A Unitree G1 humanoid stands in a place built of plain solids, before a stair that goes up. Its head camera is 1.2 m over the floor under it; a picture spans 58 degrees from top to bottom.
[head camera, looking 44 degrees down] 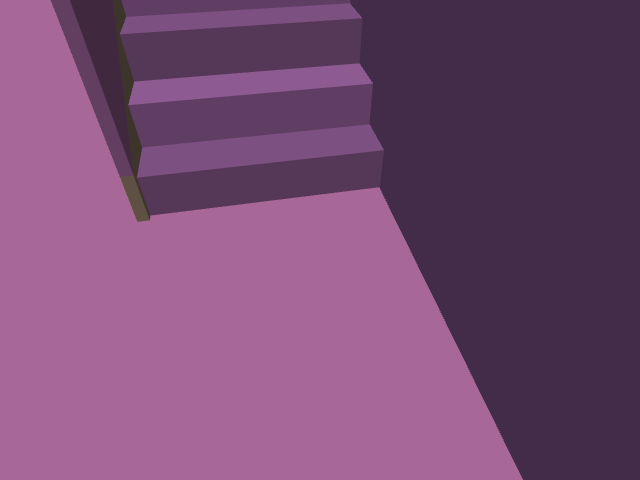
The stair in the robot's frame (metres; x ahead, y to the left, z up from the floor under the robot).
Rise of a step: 0.20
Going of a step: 0.22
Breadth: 1.01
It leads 11 degrees to the left of straight ahead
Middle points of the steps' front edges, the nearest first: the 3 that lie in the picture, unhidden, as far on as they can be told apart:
1.49 0.22 0.20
1.71 0.27 0.39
1.92 0.31 0.59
